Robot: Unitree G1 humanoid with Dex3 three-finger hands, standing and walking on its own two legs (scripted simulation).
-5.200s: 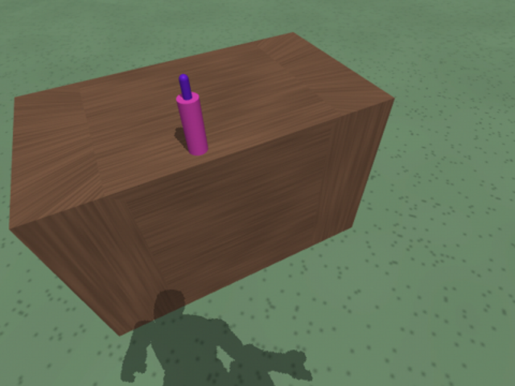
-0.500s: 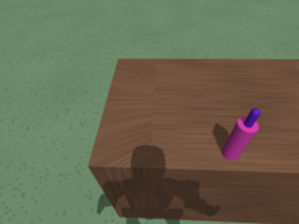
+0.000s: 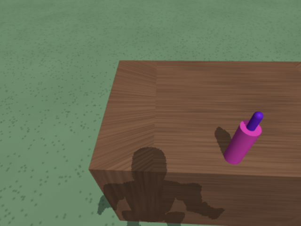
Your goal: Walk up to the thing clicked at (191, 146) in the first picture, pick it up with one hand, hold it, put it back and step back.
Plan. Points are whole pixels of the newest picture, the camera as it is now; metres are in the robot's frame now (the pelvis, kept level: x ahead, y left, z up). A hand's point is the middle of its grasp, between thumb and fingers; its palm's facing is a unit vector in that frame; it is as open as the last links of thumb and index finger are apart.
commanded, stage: stand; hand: right
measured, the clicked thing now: (243, 138) +0.36 -0.24 +0.03
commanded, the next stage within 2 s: rise first in 0.44 s
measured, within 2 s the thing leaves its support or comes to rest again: neither
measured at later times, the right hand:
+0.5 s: hand out of the picture +0.07 -0.25 -0.16, palm faces -0.04 +0.94 -0.34, open 7.4 cm
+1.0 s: hand out of the picture +0.14 -0.27 -0.08, palm faces +0.30 +0.88 -0.37, open 15.6 cm
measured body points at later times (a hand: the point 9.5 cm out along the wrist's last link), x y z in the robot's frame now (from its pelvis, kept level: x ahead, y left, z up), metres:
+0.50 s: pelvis +0.00 +0.00 +0.00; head +0.01 +0.00 +0.45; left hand +0.06 +0.30 -0.13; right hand +0.07 -0.30 -0.13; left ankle +0.02 +0.14 -0.75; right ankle -0.05 -0.13 -0.75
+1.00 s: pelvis +0.00 +0.00 +0.00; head +0.01 +0.01 +0.44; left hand +0.18 +0.26 -0.10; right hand +0.12 -0.32 -0.06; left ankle +0.02 +0.14 -0.75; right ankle -0.05 -0.13 -0.75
